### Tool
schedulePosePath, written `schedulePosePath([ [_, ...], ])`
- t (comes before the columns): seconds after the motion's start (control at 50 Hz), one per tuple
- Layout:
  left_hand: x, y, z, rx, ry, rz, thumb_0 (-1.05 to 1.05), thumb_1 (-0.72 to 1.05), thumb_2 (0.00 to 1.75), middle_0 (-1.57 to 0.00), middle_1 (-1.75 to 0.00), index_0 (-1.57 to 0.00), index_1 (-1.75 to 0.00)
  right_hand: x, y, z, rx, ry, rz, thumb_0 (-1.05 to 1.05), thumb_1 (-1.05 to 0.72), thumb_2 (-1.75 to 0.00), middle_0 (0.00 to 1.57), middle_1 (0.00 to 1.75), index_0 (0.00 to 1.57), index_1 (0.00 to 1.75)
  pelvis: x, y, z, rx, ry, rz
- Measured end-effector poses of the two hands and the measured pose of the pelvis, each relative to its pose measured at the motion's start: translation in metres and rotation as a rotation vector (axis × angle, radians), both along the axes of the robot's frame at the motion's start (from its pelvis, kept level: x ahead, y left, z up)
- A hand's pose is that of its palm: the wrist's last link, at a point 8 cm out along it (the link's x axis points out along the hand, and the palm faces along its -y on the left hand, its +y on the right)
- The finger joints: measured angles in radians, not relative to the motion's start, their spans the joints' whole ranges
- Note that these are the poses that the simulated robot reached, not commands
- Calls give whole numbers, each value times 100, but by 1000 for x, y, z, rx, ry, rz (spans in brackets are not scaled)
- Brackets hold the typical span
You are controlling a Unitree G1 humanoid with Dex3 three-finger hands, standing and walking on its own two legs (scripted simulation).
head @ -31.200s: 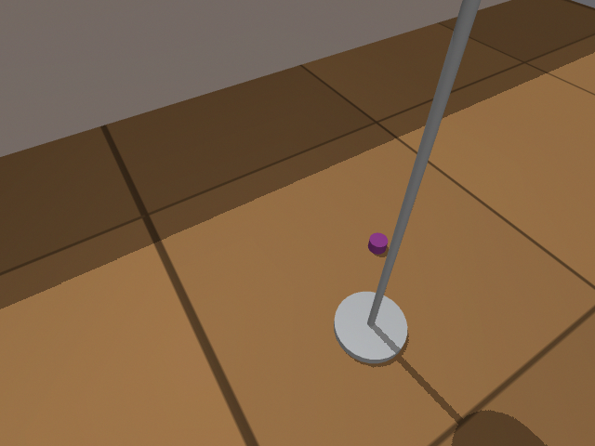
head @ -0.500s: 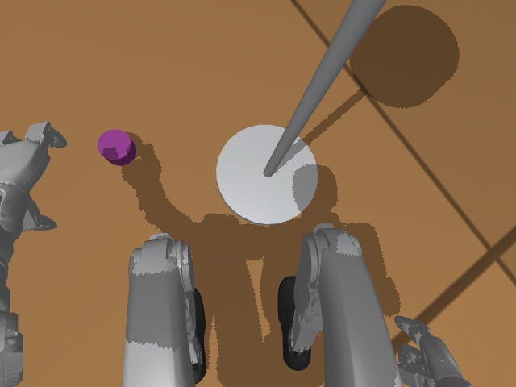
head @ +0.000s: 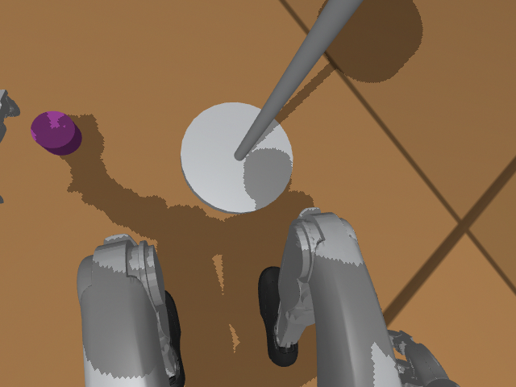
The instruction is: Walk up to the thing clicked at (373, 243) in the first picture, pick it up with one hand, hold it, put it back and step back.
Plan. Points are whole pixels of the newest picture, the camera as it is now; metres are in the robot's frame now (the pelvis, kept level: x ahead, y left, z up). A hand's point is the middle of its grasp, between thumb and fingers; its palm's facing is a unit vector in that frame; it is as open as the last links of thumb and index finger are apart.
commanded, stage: rise first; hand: left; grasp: from above
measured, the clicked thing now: (57, 133) +0.54 +0.31 -0.33
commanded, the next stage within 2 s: none
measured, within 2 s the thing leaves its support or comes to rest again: neither
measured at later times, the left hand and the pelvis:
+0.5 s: hand (4, 150) +0.47 +0.35 -0.20, palm faces -0.48 -0.09 -0.87, open 14.1 cm; pelvis +0.01 +0.00 -0.02, yaw -3 degrees
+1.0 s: hand (12, 143) +0.48 +0.34 -0.21, palm faces -0.47 -0.09 -0.88, open 14.2 cm; pelvis +0.01 +0.00 -0.03, yaw -4 degrees
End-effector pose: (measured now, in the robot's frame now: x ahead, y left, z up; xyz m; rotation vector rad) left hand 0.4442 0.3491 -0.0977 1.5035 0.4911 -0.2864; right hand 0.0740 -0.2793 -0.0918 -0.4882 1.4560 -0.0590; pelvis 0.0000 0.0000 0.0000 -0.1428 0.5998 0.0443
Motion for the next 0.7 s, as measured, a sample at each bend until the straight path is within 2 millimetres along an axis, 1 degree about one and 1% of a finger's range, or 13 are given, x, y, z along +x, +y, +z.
schedulePosePath([
  [0.16, 17, -3, -18, 15, -4, 26, 0, -48, 96, -11, -100, -12, -99, -6, 0, -11, 13, 30, 8, 0, -91, -90, 20, 30, 21, 30, 3, -2, -11, -5, 0, -14],
  [0.26, 24, -5, -28, 9, 3, 46, 0, -49, 96, -10, -102, -11, -100, -12, 0, -14, 15, 55, 4, 0, -91, -90, 20, 30, 21, 30, 5, -2, -16, -12, -1, -21],
  [0.48, 30, -2, -44, -6, 8, 47, 0, -52, 98, -8, -103, -9, -102, -21, 0, -14, 2, 104, 12, 0, -91, -90, 20, 30, 21, 30, 9, -1, -24, -26, -3, -30],
  [0.7, 36, -2, -52, -9, -4, 31, 0, -53, 99, -8, -104, -8, -102, -18, 3, -16, -3, 102, 21, 0, -91, -90, 20, 30, 21, 30, 10, 2, -29, -36, -4, -31],
])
